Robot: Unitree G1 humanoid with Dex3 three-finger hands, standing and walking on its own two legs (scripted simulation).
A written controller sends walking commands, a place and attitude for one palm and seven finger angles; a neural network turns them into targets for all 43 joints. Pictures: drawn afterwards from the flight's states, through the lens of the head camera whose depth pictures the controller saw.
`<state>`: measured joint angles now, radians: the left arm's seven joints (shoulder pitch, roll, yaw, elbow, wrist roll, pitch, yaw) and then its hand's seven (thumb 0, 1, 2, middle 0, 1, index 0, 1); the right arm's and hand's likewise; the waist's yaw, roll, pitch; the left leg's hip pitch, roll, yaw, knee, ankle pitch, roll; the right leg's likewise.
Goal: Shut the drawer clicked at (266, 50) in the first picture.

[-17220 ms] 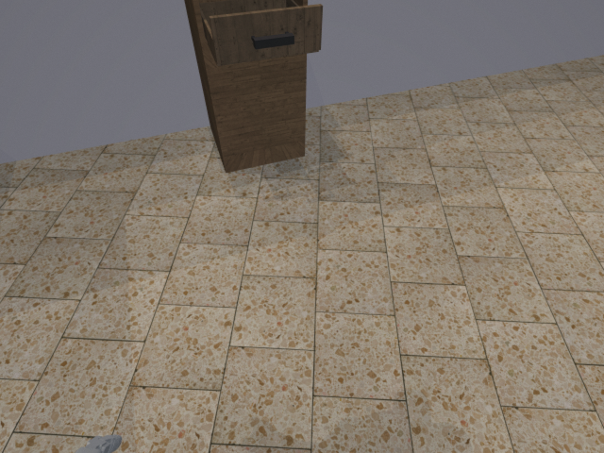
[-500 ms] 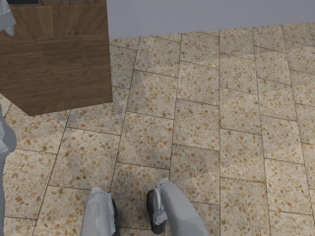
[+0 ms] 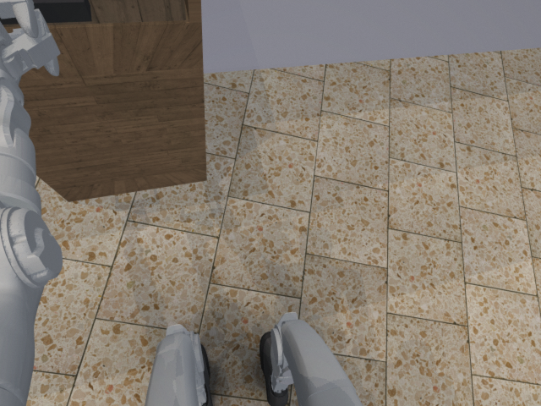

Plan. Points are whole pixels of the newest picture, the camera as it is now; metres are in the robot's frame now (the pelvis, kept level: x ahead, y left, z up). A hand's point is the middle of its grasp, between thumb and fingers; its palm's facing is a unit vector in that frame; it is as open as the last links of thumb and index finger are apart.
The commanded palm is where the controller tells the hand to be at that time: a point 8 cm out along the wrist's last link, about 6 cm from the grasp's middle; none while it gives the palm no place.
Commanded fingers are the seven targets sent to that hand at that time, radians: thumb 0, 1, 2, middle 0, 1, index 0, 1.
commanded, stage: pull the fist back off the drawer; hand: left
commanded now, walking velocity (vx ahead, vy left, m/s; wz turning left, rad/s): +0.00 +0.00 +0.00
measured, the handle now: out of the picture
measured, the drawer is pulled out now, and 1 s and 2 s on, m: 0.00 0.00 0.00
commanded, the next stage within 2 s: draw the hand back to the body in 0.14 s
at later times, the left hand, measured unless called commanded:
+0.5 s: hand (30, 63) +0.51 +0.21 +0.11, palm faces +0.12 -0.99 -0.05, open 3.2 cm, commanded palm +0.46 +0.25 +0.13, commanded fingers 0.00 0.90 0.90 -1.40 -1.60 -1.40 -1.60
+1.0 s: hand out of the picture +0.35 +0.22 +0.19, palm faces +0.31 -0.91 -0.27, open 3.2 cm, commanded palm +0.30 +0.26 +0.21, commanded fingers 0.00 0.90 0.90 -1.40 -1.60 -1.40 -1.60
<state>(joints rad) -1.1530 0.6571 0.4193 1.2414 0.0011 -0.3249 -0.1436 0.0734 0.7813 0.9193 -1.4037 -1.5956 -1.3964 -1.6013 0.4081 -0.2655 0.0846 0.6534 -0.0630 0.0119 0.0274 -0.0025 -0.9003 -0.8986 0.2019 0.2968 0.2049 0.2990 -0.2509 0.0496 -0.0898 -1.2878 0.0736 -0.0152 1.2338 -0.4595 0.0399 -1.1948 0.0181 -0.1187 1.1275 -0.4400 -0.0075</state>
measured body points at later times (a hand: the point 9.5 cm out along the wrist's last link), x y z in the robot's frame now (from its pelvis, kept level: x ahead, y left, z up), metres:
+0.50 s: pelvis +0.06 -0.01 +0.05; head +0.18 +0.00 +0.48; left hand +0.50 +0.26 +0.12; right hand +0.08 -0.27 -0.07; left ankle +0.05 +0.09 -0.63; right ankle +0.04 -0.13 -0.63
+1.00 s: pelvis +0.06 -0.02 +0.11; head +0.07 -0.04 +0.55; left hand +0.33 +0.27 +0.21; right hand +0.26 -0.23 +0.02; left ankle +0.05 +0.09 -0.63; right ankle +0.04 -0.13 -0.63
